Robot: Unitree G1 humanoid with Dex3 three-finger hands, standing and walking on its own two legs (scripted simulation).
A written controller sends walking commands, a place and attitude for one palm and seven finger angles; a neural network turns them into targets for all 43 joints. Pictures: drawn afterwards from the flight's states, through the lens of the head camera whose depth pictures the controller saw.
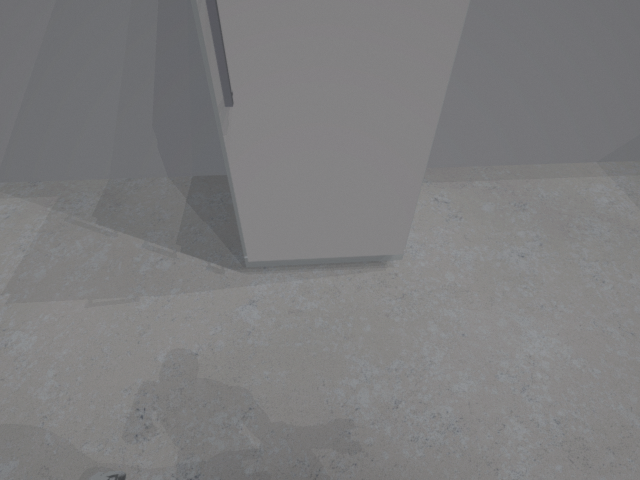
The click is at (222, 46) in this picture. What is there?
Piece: fridge door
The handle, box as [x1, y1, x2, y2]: [206, 0, 232, 106]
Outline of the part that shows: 206,0 225,106 232,106 232,93 230,90 216,0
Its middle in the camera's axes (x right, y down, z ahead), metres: -0.23 -0.45 +0.86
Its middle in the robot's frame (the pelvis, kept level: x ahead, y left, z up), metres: +0.95 +0.29 +0.14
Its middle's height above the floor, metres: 0.91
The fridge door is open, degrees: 0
